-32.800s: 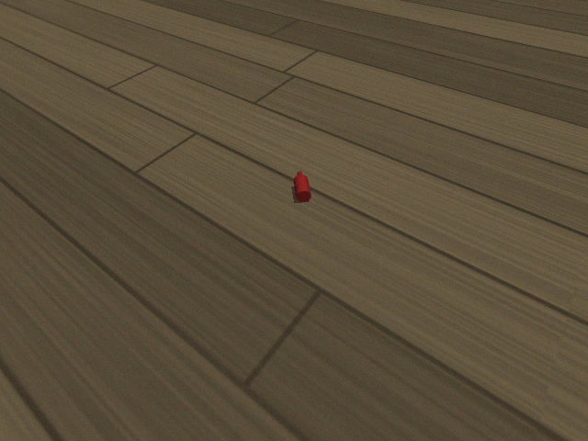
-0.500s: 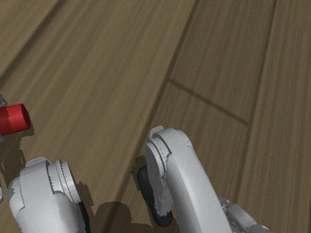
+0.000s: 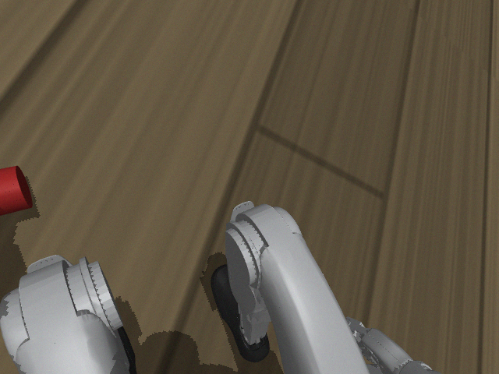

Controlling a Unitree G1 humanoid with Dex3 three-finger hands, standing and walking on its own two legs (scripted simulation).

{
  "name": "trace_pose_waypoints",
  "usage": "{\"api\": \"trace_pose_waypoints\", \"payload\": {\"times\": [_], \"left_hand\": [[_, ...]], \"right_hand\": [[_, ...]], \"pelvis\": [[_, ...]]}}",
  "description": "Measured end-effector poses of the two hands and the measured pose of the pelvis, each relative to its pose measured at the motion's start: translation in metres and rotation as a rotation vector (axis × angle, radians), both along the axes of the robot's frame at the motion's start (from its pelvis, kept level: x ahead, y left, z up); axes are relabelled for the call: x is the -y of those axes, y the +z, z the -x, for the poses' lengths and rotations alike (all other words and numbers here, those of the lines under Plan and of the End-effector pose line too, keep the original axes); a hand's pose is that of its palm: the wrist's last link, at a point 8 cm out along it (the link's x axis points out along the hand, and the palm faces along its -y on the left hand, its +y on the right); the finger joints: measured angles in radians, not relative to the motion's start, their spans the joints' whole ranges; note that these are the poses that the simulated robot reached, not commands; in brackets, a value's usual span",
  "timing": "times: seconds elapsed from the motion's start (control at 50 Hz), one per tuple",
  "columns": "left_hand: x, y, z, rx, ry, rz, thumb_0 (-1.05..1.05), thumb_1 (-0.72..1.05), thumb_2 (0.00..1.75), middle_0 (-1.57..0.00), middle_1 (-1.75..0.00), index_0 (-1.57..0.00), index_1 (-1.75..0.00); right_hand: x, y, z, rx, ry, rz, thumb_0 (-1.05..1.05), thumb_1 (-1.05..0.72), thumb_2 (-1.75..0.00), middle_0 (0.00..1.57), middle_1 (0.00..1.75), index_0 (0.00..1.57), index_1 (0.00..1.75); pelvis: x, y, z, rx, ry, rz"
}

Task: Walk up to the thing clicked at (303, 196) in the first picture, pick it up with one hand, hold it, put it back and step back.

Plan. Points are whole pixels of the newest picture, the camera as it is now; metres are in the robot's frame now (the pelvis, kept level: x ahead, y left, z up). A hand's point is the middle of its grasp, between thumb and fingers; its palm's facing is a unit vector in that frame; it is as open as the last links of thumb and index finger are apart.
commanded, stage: open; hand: left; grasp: from above
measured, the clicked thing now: out of the picture +0.43 +0.34 -0.26
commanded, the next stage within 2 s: withdraw in 0.64 s
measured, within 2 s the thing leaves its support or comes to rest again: rests again in 0.16 s
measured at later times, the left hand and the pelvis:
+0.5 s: hand out of the picture +0.42 +0.33 -0.22, palm faces -0.43 -0.16 -0.89, open 13.2 cm; pelvis +0.00 +0.00 +0.00, yaw +0 degrees
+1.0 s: hand out of the picture +0.44 +0.33 -0.19, palm faces -0.25 -0.13 -0.96, open 14.0 cm; pelvis +0.00 +0.00 +0.01, yaw +0 degrees
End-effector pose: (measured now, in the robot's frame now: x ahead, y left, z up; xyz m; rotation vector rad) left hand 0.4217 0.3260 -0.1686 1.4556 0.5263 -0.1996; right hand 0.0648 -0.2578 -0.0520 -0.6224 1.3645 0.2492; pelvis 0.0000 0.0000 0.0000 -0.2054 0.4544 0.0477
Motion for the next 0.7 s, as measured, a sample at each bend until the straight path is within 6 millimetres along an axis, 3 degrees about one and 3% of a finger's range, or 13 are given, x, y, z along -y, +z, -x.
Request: {"api": "trace_pose_waypoints", "payload": {"times": [0.44, 0.7], "left_hand": [[-0.003, 0.003, -0.003, -0.001, 0.058, -0.002, 0.00, -0.30, 0.82, -0.26, -0.81, -0.26, -0.82], [-0.007, 0.003, 0.000, -0.016, 0.021, 0.023, 0.00, -0.44, 0.94, -0.11, -0.96, -0.12, -0.96]], "right_hand": [[-0.007, -0.001, -0.008, 0.014, 0.011, -0.043, 0.00, -0.89, -0.90, 0.20, 0.30, 0.21, 0.30], [0.002, 0.003, 0.004, -0.027, -0.002, 0.009, 0.00, -0.89, -0.90, 0.20, 0.30, 0.21, 0.30]], "pelvis": [[0.000, 0.005, 0.000, -0.009, 0.000, 0.004], [0.001, 0.004, 0.002, 0.000, 0.000, 0.003]]}}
